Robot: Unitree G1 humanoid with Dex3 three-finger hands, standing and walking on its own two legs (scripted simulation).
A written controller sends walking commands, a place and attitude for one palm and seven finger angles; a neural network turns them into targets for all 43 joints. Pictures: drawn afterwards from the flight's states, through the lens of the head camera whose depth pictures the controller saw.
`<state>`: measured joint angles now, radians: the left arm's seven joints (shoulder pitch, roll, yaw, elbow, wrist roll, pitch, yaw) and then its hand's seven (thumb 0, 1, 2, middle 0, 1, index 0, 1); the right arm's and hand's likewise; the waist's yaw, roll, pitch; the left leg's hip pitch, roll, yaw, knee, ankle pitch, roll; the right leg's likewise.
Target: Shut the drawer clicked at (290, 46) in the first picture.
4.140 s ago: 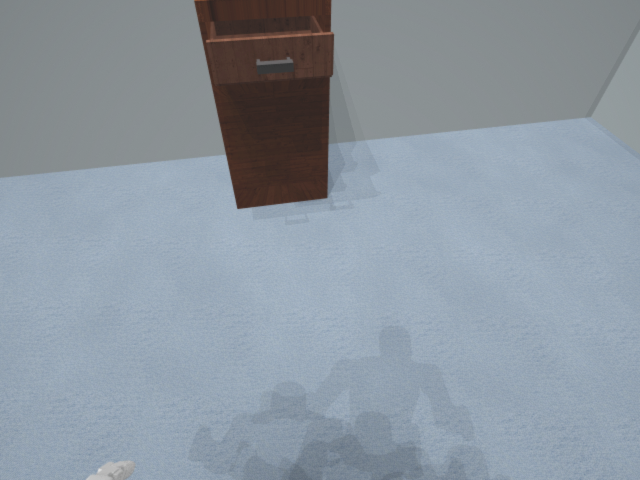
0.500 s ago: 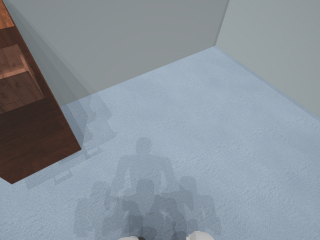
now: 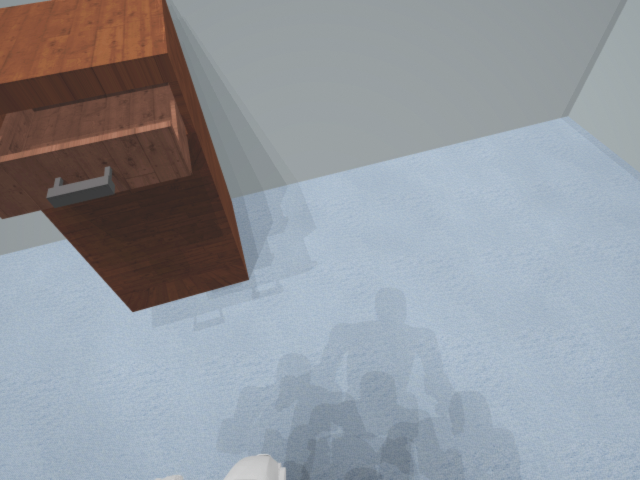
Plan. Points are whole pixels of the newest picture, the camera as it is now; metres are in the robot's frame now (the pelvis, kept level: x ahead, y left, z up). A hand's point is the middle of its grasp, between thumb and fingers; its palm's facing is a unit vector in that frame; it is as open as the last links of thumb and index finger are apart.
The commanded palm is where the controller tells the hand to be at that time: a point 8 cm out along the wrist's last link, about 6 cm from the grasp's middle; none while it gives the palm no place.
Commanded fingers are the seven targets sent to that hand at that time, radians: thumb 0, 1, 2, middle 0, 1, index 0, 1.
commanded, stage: turn to face it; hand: left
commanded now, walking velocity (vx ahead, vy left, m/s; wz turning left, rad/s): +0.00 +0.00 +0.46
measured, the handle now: (82, 183) +0.63 +0.49 -0.03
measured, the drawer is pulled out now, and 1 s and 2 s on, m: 0.17 0.17 0.17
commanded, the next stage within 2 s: take the last steps up to it in 0.38 s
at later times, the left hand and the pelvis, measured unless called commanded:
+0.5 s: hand out of the picture +0.03 +0.24 -0.17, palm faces +0.23 -0.93 -0.28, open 7.4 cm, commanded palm none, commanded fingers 0.00 0.90 0.90 -0.20 -0.30 -0.20 -0.30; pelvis +0.01 +0.02 -0.01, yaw +12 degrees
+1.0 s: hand out of the picture -0.07 +0.19 -0.18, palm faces +0.41 -0.90 -0.15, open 7.4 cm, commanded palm none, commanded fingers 0.00 0.90 0.90 -0.20 -0.30 -0.20 -0.30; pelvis +0.07 +0.07 -0.01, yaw +19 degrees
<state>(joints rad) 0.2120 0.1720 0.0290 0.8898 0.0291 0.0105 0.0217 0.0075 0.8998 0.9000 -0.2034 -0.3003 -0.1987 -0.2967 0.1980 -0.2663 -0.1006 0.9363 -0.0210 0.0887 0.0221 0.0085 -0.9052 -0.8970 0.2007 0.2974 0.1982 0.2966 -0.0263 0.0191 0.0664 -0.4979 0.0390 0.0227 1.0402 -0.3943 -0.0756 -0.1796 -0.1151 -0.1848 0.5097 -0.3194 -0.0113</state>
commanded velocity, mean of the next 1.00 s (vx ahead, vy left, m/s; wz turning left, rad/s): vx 0.16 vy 0.03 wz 0.18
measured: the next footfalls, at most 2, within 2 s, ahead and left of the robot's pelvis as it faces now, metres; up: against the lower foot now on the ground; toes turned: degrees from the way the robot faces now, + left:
left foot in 0.18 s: +0.01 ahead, +0.15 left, +0.00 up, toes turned +12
right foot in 0.54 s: +0.08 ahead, -0.09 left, +0.00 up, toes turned +7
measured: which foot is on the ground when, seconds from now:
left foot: up 0.00-0.16, down 0.18-0.54, up 0.56-1.00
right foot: down 0.00-0.18, up 0.20-0.52, down 0.54-1.00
